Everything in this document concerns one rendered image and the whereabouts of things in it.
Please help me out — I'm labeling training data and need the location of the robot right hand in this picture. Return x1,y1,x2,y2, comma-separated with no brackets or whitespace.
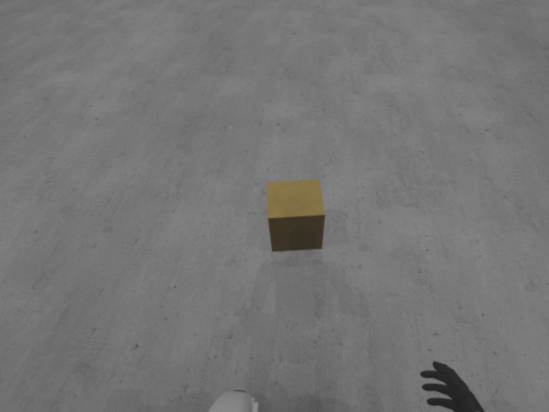
420,361,485,412

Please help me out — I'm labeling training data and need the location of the carton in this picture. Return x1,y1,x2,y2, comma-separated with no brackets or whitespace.
268,179,325,251

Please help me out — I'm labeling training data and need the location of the robot left thigh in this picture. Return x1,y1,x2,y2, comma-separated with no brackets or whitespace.
208,391,258,412

